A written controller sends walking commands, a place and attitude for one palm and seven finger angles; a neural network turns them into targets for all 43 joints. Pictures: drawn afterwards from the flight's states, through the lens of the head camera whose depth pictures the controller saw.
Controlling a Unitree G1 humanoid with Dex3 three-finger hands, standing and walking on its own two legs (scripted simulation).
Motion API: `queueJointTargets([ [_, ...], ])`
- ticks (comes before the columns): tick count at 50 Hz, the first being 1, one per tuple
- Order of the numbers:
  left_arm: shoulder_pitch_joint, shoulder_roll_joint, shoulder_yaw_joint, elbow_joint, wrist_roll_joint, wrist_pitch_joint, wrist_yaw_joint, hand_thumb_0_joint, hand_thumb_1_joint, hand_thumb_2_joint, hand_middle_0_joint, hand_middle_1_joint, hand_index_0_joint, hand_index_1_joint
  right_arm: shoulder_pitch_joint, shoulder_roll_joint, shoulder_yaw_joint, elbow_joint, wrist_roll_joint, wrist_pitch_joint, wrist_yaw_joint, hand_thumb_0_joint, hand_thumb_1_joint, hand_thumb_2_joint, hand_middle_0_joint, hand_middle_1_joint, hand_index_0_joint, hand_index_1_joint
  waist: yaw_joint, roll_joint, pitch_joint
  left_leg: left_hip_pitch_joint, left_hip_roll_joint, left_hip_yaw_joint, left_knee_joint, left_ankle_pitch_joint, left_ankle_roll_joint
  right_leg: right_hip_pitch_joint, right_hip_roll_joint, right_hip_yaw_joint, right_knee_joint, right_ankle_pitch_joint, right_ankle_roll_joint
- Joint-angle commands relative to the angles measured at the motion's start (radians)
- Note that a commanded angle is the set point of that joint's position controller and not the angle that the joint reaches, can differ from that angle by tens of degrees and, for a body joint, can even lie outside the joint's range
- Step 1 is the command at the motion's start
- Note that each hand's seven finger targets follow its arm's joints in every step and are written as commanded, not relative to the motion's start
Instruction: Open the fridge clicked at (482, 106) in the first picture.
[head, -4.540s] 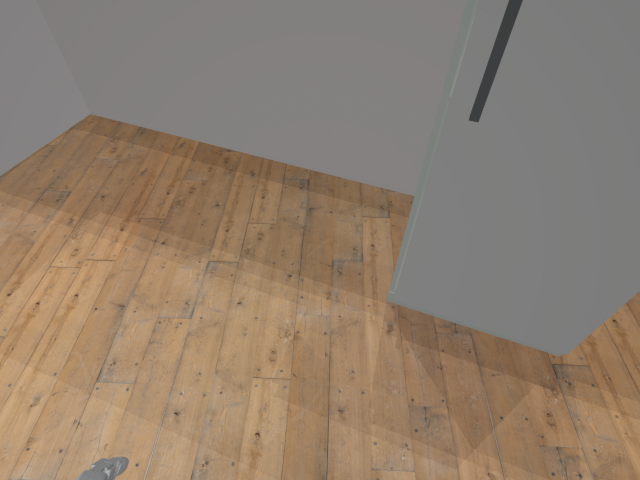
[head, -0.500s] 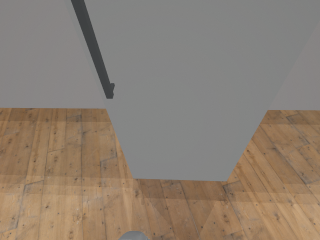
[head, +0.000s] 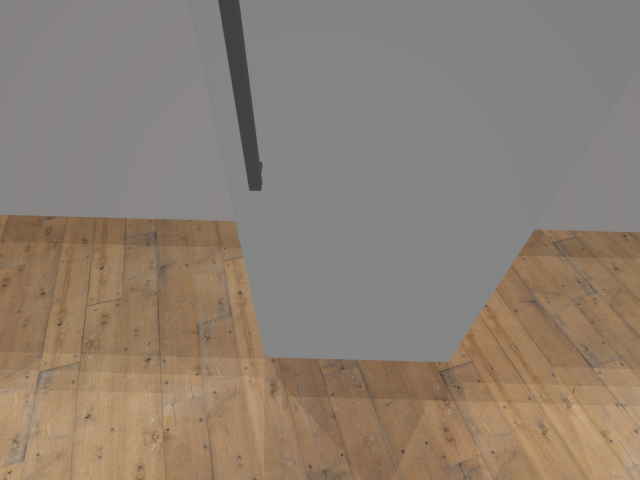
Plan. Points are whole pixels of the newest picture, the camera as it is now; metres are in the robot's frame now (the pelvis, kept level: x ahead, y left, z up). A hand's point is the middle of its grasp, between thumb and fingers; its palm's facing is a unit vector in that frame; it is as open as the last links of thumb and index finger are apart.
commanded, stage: come to a stop and stand still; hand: left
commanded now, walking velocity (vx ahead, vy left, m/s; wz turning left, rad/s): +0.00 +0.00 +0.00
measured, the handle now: (239, 50) +0.53 +0.14 +0.27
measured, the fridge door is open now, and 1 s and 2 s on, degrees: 0 0 0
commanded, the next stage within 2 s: look again from close up in 0.44 s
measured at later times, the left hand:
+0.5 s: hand out of the picture -0.02 +0.17 -0.18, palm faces +0.03 -0.98 -0.19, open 7.3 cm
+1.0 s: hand out of the picture +0.02 +0.18 -0.17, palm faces +0.02 -0.97 -0.22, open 7.3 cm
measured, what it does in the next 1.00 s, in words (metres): stands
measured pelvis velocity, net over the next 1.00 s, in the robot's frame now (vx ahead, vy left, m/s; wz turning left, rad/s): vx -0.01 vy -0.01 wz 0.00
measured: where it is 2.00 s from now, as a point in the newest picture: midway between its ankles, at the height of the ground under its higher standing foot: outside the picture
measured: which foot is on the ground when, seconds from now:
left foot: down 0.00-1.00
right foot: down 0.00-1.00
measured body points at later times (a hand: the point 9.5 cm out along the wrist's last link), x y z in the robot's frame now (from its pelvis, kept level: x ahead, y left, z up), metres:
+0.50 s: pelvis -0.01 +0.01 +0.00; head -0.01 +0.00 +0.45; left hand -0.02 +0.22 -0.16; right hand -0.02 -0.21 -0.17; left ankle -0.02 +0.10 -0.74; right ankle +0.00 -0.13 -0.74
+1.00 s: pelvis -0.01 -0.01 +0.00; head +0.00 -0.01 +0.45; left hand +0.02 +0.23 -0.15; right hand +0.02 -0.24 -0.16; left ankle -0.02 +0.10 -0.74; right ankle +0.00 -0.13 -0.74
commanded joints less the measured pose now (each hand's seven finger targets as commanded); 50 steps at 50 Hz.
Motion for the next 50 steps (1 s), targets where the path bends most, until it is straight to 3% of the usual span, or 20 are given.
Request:
queueJointTargets([
  [1, 0.041, 0.079, 0.000, -0.006, -0.001, -0.020, 0.011, 0.000, 0.900, 0.900, -0.200, -0.300, -0.200, -0.300, 0.067, -0.095, -0.007, -0.012, 0.003, -0.021, -0.004, 0.000, -0.900, -0.900, 0.200, 0.300, 0.200, 0.300, -0.013, -0.077, -0.033, 0.029, 0.132, -0.103, -0.108, 0.237, -0.015, 0.035, -0.084, 0.069, -0.082, 0.238, -0.035],
  [5, 0.048, 0.067, -0.005, 0.004, 0.000, -0.010, 0.011, 0.000, 0.900, 0.900, -0.200, -0.300, -0.200, -0.300, 0.063, -0.083, 0.002, 0.013, 0.002, -0.018, -0.001, 0.000, -0.900, -0.900, 0.200, 0.300, 0.200, 0.300, -0.004, -0.016, 0.056, -0.026, 0.129, -0.109, -0.162, 0.088, -0.011, 0.001, -0.067, 0.071, -0.125, 0.076, -0.025],
  [9, 0.069, 0.062, -0.006, 0.010, 0.002, -0.008, 0.011, 0.000, 0.900, 0.900, -0.200, -0.300, -0.200, -0.300, 0.070, -0.078, 0.001, 0.019, 0.000, -0.016, 0.000, 0.000, -0.900, -0.900, 0.200, 0.300, 0.200, 0.300, -0.001, 0.012, 0.064, -0.055, 0.128, -0.122, -0.189, -0.011, -0.007, -0.001, -0.061, 0.069, -0.130, 0.047, -0.025],
  [15, 0.088, 0.053, -0.008, 0.015, 0.001, -0.015, 0.012, 0.000, 0.900, 0.900, -0.200, -0.300, -0.200, -0.300, 0.088, -0.071, 0.002, 0.027, 0.000, -0.022, -0.001, 0.000, -0.900, -0.900, 0.200, 0.300, 0.200, 0.300, -0.002, 0.018, 0.035, -0.028, 0.129, -0.116, -0.174, 0.054, -0.007, 0.004, -0.062, 0.068, -0.123, 0.092, -0.026],
  [16, 0.138, 0.086, -0.024, 0.029, 0.015, -0.038, 0.049, 0.000, 0.900, 0.900, -0.200, -0.300, -0.200, -0.300, -0.004, -0.118, 0.011, -0.054, 0.006, -0.037, 0.012, 0.000, -0.900, -0.900, 0.200, 0.300, 0.200, 0.300, 0.024, 0.017, 0.070, -0.099, 0.143, -0.080, 0.028, 0.229, -0.028, -0.018, -0.098, 0.082, -0.079, 0.293, -0.039],
  [17, 0.115, 0.114, -0.015, -0.014, 0.005, -0.046, 0.039, 0.000, 0.900, 0.900, -0.200, -0.300, -0.200, -0.300, 0.055, -0.074, 0.013, -0.073, -0.003, -0.029, 0.016, 0.000, -0.900, -0.900, 0.200, 0.300, 0.200, 0.300, -0.014, 0.048, -0.016, -0.075, 0.085, -0.097, -0.015, 0.012, -0.029, 0.000, -0.113, 0.117, -0.080, 0.072, -0.063],
  [18, 0.089, 0.121, -0.015, -0.025, 0.005, -0.061, 0.028, 0.000, 0.900, 0.900, -0.200, -0.300, -0.200, -0.300, 0.068, -0.071, 0.020, -0.069, -0.015, -0.035, 0.024, 0.000, -0.900, -0.900, 0.200, 0.300, 0.200, 0.300, -0.015, 0.107, -0.052, -0.059, 0.079, -0.108, -0.007, 0.079, -0.027, -0.010, -0.099, 0.102, -0.041, 0.076, -0.073],
  [19, 0.084, 0.111, -0.016, -0.036, 0.004, -0.054, 0.022, 0.000, 0.900, 0.900, -0.200, -0.300, -0.200, -0.300, 0.091, -0.084, 0.018, -0.083, -0.012, -0.040, 0.020, 0.000, -0.900, -0.900, 0.200, 0.300, 0.200, 0.300, -0.020, 0.130, -0.055, -0.064, 0.109, -0.130, -0.039, 0.083, -0.014, -0.019, -0.074, 0.073, -0.017, 0.007, -0.070],
  [20, 0.084, 0.094, -0.019, -0.037, 0.005, -0.046, 0.018, 0.000, 0.900, 0.900, -0.200, -0.300, -0.200, -0.300, 0.086, -0.093, 0.017, -0.090, -0.011, -0.040, 0.016, 0.000, -0.900, -0.900, 0.200, 0.300, 0.200, 0.300, -0.014, 0.129, -0.026, -0.091, 0.123, -0.150, -0.061, 0.066, 0.000, -0.025, -0.051, 0.054, -0.006, -0.010, -0.063],
  [23, 0.087, 0.074, -0.025, -0.043, 0.008, -0.037, 0.010, 0.000, 0.900, 0.900, -0.200, -0.300, -0.200, -0.300, 0.082, -0.106, 0.015, -0.115, -0.009, -0.036, 0.012, 0.000, -0.900, -0.900, 0.200, 0.300, 0.200, 0.300, -0.007, 0.040, 0.047, -0.156, 0.124, -0.170, -0.107, -0.024, 0.016, -0.031, -0.039, 0.041, -0.008, -0.016, -0.056],
  [26, 0.094, 0.076, -0.025, -0.049, 0.005, -0.035, 0.008, 0.000, 0.900, 0.900, -0.200, -0.300, -0.200, -0.300, 0.078, -0.121, 0.012, -0.115, -0.008, -0.036, 0.012, 0.000, -0.900, -0.900, 0.200, 0.300, 0.200, 0.300, -0.006, 0.012, 0.058, -0.136, 0.119, -0.165, -0.127, -0.051, 0.016, -0.046, -0.044, 0.053, -0.022, -0.011, -0.054],
  [29, 0.089, 0.089, -0.021, -0.056, 0.006, -0.037, 0.008, 0.000, 0.900, 0.900, -0.200, -0.300, -0.200, -0.300, 0.077, -0.126, 0.012, -0.107, -0.007, -0.038, 0.012, 0.000, -0.900, -0.900, 0.200, 0.300, 0.200, 0.300, -0.008, -0.017, 0.052, -0.110, 0.115, -0.149, -0.120, 0.008, 0.015, -0.040, -0.049, 0.063, -0.032, 0.025, -0.052],
  [40, 0.060, 0.140, -0.010, -0.067, 0.003, -0.039, 0.005, 0.000, 0.900, 0.900, -0.200, -0.300, -0.200, -0.300, 0.035, -0.158, 0.013, -0.078, -0.006, -0.045, 0.009, 0.000, -0.900, -0.900, 0.200, 0.300, 0.200, 0.300, -0.003, 0.004, 0.010, -0.036, 0.119, -0.119, -0.107, 0.143, 0.009, -0.002, -0.062, 0.077, -0.052, 0.119, -0.052],
  [50, 0.028, 0.159, -0.006, -0.065, 0.002, -0.039, 0.003, 0.000, 0.900, 0.900, -0.200, -0.300, -0.200, -0.300, 0.007, -0.162, 0.011, -0.052, -0.005, -0.041, 0.008, 0.000, -0.900, -0.900, 0.200, 0.300, 0.200, 0.300, 0.000, 0.002, 0.007, -0.021, 0.122, -0.106, -0.102, 0.159, -0.001, 0.018, -0.073, 0.079, -0.073, 0.158, -0.056],
])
